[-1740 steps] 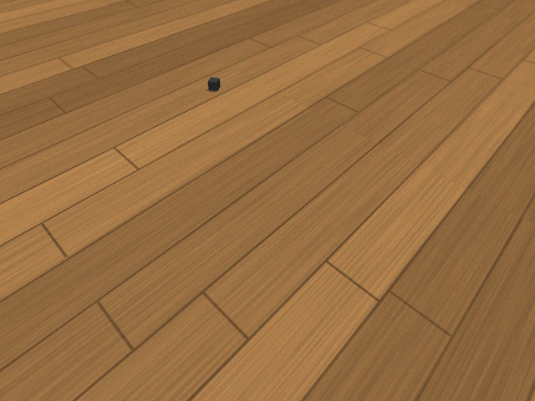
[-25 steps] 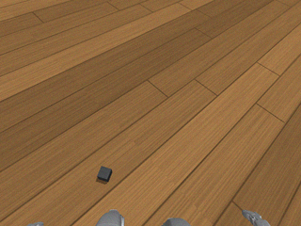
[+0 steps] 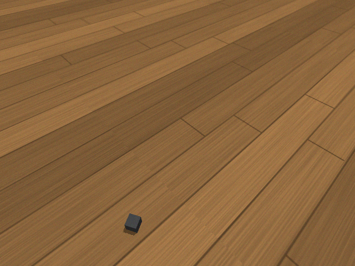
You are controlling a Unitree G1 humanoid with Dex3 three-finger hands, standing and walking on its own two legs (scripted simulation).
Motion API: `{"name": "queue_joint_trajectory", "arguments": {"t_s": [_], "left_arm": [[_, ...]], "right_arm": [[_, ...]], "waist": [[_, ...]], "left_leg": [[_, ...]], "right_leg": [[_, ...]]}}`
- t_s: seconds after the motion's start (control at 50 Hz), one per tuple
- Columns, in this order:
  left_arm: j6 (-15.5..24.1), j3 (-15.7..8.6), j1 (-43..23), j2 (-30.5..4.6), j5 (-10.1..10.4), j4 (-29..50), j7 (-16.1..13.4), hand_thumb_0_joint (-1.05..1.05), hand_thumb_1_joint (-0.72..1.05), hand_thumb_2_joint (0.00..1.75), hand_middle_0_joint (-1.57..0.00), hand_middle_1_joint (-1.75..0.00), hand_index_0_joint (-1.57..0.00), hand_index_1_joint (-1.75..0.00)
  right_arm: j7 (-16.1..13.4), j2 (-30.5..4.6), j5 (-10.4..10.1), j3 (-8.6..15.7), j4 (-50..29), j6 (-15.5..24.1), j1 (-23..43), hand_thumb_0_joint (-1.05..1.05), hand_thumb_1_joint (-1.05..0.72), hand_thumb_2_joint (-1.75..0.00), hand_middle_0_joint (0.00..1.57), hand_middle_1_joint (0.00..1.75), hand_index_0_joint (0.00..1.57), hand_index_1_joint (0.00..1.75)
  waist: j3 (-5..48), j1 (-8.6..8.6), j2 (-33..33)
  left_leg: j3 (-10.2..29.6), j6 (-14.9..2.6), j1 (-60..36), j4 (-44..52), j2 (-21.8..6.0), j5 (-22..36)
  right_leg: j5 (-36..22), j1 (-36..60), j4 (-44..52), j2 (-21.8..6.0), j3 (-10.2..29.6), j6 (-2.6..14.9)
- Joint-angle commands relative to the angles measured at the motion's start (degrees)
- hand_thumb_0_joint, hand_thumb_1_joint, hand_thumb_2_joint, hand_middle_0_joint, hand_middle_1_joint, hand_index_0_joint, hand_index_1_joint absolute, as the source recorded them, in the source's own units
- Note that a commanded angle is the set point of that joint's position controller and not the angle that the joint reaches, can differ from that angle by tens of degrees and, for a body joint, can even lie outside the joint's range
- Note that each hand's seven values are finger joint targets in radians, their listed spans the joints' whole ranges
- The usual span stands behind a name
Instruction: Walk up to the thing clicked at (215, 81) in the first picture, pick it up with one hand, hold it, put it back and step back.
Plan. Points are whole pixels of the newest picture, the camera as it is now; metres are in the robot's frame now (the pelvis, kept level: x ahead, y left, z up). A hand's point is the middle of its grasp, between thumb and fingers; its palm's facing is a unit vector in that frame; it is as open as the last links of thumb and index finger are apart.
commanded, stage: walk up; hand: left
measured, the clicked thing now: (133, 223) +0.49 +0.22 -0.73
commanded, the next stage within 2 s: none
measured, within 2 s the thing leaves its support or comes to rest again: neither
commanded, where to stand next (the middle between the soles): +0.11 -0.01 m, yaw +0 degrees
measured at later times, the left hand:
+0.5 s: hand out of the picture +0.07 +0.26 -0.14, palm faces +0.05 -0.93 -0.35, open 7.4 cm
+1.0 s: hand out of the picture +0.09 +0.27 -0.14, palm faces +0.08 -0.93 -0.35, open 7.4 cm
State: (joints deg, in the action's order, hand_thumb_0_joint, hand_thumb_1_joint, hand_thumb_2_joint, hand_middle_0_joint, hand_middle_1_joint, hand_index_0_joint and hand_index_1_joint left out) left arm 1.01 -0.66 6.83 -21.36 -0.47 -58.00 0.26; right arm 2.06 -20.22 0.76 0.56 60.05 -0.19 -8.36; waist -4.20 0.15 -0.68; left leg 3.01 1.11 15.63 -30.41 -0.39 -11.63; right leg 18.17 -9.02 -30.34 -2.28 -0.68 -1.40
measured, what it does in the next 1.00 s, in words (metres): stands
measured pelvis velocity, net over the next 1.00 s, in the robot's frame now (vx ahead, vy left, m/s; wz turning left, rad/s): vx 0.03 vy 0.00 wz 0.07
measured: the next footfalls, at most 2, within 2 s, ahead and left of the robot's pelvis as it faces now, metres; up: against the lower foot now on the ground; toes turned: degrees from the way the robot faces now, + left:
right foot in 1.62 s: +0.10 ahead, -0.13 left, +0.00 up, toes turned +3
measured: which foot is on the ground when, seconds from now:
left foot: down 0.00-1.00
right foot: down 0.00-1.00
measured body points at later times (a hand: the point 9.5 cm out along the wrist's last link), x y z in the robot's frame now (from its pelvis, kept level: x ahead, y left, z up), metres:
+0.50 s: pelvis +0.01 -0.01 +0.01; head +0.02 -0.01 +0.46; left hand +0.07 +0.31 -0.12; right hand +0.11 -0.30 -0.12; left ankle +0.06 +0.13 -0.73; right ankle -0.01 -0.14 -0.73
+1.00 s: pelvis +0.03 +0.00 +0.01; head +0.03 +0.00 +0.46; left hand +0.09 +0.31 -0.12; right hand +0.13 -0.30 -0.12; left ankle +0.05 +0.13 -0.72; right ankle -0.02 -0.14 -0.73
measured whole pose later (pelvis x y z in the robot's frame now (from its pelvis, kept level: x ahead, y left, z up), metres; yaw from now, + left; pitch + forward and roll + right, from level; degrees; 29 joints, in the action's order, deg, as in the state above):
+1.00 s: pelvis +0.03 +0.00 +0.01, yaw +4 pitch -3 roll -1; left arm 2.0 -2.6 8.5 -20.2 -2.1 -61.5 0.8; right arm 3.0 -21.4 1.9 2.5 61.9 -1.4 -8.0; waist -2.2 0.7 -1.2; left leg 4.1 -0.8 15.9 -35.9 -0.2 -20.8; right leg 18.2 -1.8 -22.5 -2.6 -4.9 -0.3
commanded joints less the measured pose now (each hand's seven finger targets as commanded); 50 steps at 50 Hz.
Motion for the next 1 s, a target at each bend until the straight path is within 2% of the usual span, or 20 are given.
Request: {"name": "queue_joint_trajectory", "arguments": {"t_s": [0.0, 0.06, 0.12, 0.2, 0.28, 0.3, 0.36, 0.48, 0.52, 0.8, 0.86, 0.88, 0.9, 0.92, 0.94, 0.96, 0.98], "left_arm": [[1.2, -3.0, -2.2, -11.8, 0.0, 1.8, -0.6, 0.0, 0.9, 0.9, -0.2, -0.3, -0.2, -0.3], [1.3, -3.1, -3.4, -12.1, 0.0, 0.8, -0.5, 0.0, 0.9, 0.9, -0.2, -0.3, -0.2, -0.3], [1.2, -3.0, -3.7, -11.6, 0.0, -0.3, -0.4, 0.0, 0.9, 0.9, -0.2, -0.3, -0.2, -0.3], [1.3, -2.9, -4.1, -11.6, -0.1, -1.2, -0.3, 0.0, 0.9, 0.9, -0.2, -0.3, -0.2, -0.3], [1.4, -3.0, -4.6, -11.7, -0.1, -1.9, -0.4, 0.0, 0.9, 0.9, -0.2, -0.3, -0.2, -0.3], [1.4, -3.1, -3.8, -11.7, -0.1, -2.3, -0.5, 0.0, 0.9, 0.9, -0.2, -0.3, -0.2, -0.3], [1.4, -3.3, -4.4, -12.0, -0.1, -2.7, -0.6, 0.0, 0.9, 0.9, -0.2, -0.3, -0.2, -0.3], [1.2, -3.1, -4.8, -11.5, -0.1, -3.0, -0.8, 0.0, 0.9, 0.9, -0.2, -0.3, -0.2, -0.3], [1.1, -3.0, -4.5, -11.6, -0.1, -3.2, -0.7, 0.0, 0.9, 0.9, -0.2, -0.3, -0.2, -0.3], [0.7, -3.7, -3.6, -11.5, -0.2, -2.9, -1.1, 0.0, 0.9, 0.9, -0.2, -0.3, -0.2, -0.3], [0.5, -3.6, -4.5, -11.2, -0.2, -2.3, -1.0, 0.0, 0.9, 0.9, -0.2, -0.3, -0.2, -0.3], [1.1, -4.6, 0.1, -14.0, -0.8, -1.6, -0.5, 0.0, 0.9, 0.9, -0.2, -0.3, -0.2, -0.3], [1.3, -5.2, 3.2, -15.2, -1.4, -2.2, -0.4, 0.0, 0.9, 0.9, -0.2, -0.3, -0.2, -0.3], [1.5, -6.3, 4.2, -17.5, -2.1, -2.0, -0.5, 0.0, 0.9, 0.9, -0.2, -0.3, -0.2, -0.3], [1.9, -7.2, 3.9, -19.1, -2.4, -0.9, -0.6, 0.0, 0.9, 0.9, -0.2, -0.3, -0.2, -0.3], [2.4, -7.4, 3.8, -19.0, -2.4, 0.2, -0.7, 0.0, 0.9, 0.9, -0.2, -0.3, -0.2, -0.3], [2.8, -7.2, 3.2, -18.1, -2.3, 1.1, -0.7, 0.0, 0.9, 0.9, -0.2, -0.3, -0.2, -0.3]], "right_arm": [[-1.1, -13.0, -0.1, 2.3, -3.1, 1.9, 5.3, 0.0, -0.9, -0.9, 0.2, 0.3, 0.2, 0.3], [-1.3, -12.9, -0.1, 2.1, -1.9, 2.1, 4.5, 0.0, -0.9, -0.9, 0.2, 0.3, 0.2, 0.3], [-1.4, -12.7, -0.2, 2.1, -1.4, 2.1, 5.1, 0.0, -0.9, -0.9, 0.2, 0.3, 0.2, 0.3], [-1.5, -12.7, -0.1, 2.1, -0.7, 2.0, 5.0, 0.0, -0.9, -0.9, 0.2, 0.3, 0.2, 0.3], [-1.6, -12.5, -0.2, 2.1, -0.1, 2.0, 4.7, 0.0, -0.9, -0.9, 0.2, 0.3, 0.2, 0.3], [-1.6, -12.3, -0.3, 2.1, -0.2, 2.0, 5.2, 0.0, -0.9, -0.9, 0.2, 0.3, 0.2, 0.3], [-1.8, -11.9, -0.5, 2.1, 0.1, 1.8, 4.8, 0.0, -0.9, -0.9, 0.2, 0.3, 0.2, 0.3], [-1.9, -12.0, -0.3, 2.3, 0.6, 1.3, 5.3, 0.0, -0.9, -0.9, 0.2, 0.3, 0.2, 0.3], [-1.9, -12.2, -0.3, 2.4, 0.5, 1.2, 6.0, 0.0, -0.9, -0.9, 0.2, 0.3, 0.2, 0.3], [-2.0, -11.5, -0.3, 2.3, 0.3, 1.0, 6.4, 0.0, -0.9, -0.9, 0.2, 0.3, 0.2, 0.3], [-2.1, -11.5, -0.3, 2.2, 0.4, 1.0, 6.3, 0.0, -0.9, -0.9, 0.2, 0.3, 0.2, 0.3], [-1.0, -14.8, 0.3, 4.2, -1.4, 0.7, 3.8, 0.0, -0.9, -0.9, 0.2, 0.3, 0.2, 0.3], [-0.4, -14.5, 0.9, 4.5, -2.5, 0.3, 6.0, 0.0, -0.9, -0.9, 0.2, 0.3, 0.2, 0.3], [0.2, -13.9, 1.1, 4.6, -3.6, 0.0, 7.2, 0.0, -0.9, -0.9, 0.2, 0.3, 0.2, 0.3], [0.5, -13.8, 1.6, 4.8, -4.9, -0.1, 8.3, 0.0, -0.9, -0.9, 0.2, 0.3, 0.2, 0.3], [0.7, -14.1, 1.6, 5.0, -5.5, 0.1, 8.3, 0.0, -0.9, -0.9, 0.2, 0.3, 0.2, 0.3], [0.9, -13.5, 1.4, 4.9, -5.6, 0.6, 7.6, 0.0, -0.9, -0.9, 0.2, 0.3, 0.2, 0.3]], "waist": [[3.5, 1.03, -1.9], [4.3, 0.62, -1.8], [3.1, 0.65, -3.0], [4.1, 0.2, -2.7], [5.7, -0.1, -1.6], [6.3, 0.29, -1.7], [7.3, -0.11, 0.9], [5.4, -0.29, 0.5], [4.8, -0.15, 0.2], [7.5, 0.43, 0.8], [6.8, 0.28, -0.4], [8.3, 1.11, -1.4], [4.3, 2.64, 0.7], [1.0, 3.68, 7.1], [-2.7, 4.3, 8.8], [-5.5, 4.41, 6.5], [-6.8, 4.08, 5.7]], "left_leg": [[8.6, -3.54, 0.0, 10.7, -5.8, -3.8], [8.0, -3.12, -0.1, 11.4, -5.5, -1.8], [8.3, -2.85, 0.4, 12.5, -5.5, -2.6], [7.9, -2.79, -1.2, 12.3, -5.3, -1.9], [6.9, -2.65, -2.8, 11.0, -5.1, 3.9], [6.6, -2.75, -4.2, 10.2, -5.4, 7.7], [5.2, -2.76, -5.7, 7.9, -4.9, 13.7], [5.8, -2.7, -5.4, 8.9, -5.0, 12.2], [6.2, -2.65, -5.4, 9.5, -4.7, 10.2], [4.7, -2.76, -6.9, 7.6, -4.6, 19.3], [5.4, -2.58, -5.7, 8.9, -4.7, 17.1], [4.0, -4.57, -3.1, 5.9, -1.6, -6.5], [3.3, -4.47, 5.6, 3.8, -0.5, -19.3], [-0.2, -3.17, 12.6, -5.2, 1.3, -17.6], [-0.8, -2.24, 18.3, -12.2, -0.6, -15.3], [0.6, -1.73, 20.7, -13.0, -2.3, -13.8], [0.9, -1.6, 20.2, -11.7, -3.8, -12.1]], "right_leg": [[2.7, 0.3, 9.8, -3.0, 3.9, 4.22], [-0.3, 2.5, 10.5, -3.2, 3.7, 3.86], [-0.6, 2.6, 11.7, -3.2, 3.1, 3.6], [-1.0, 2.9, 13.2, -3.6, 3.1, 3.45], [-4.8, 4.0, 13.2, -4.2, 2.8, 3.24], [-6.1, 3.9, 13.2, -4.3, 2.5, 3.08], [-10.0, 4.3, 13.6, -4.9, 2.5, 2.87], [-7.3, 3.3, 14.1, -4.7, 1.5, 2.8], [-6.0, 2.8, 14.5, -4.7, 1.5, 2.71], [-13.9, 6.7, 12.7, -4.9, -0.5, 2.28], [-11.4, 6.9, 12.6, -4.8, -0.5, 2.4], [9.3, 9.5, 11.9, -3.9, 0.3, 5.1], [20.1, 10.3, 14.5, -6.9, 5.1, 7.03], [27.0, 11.8, 20.1, -12.8, 12.4, 9.78], [29.4, 10.1, 24.7, -19.2, 18.4, 12.89], [25.4, 10.2, 25.3, -21.4, 19.2, 14.41], [17.8, 9.7, 23.9, -21.0, 17.2, 14.9]]}}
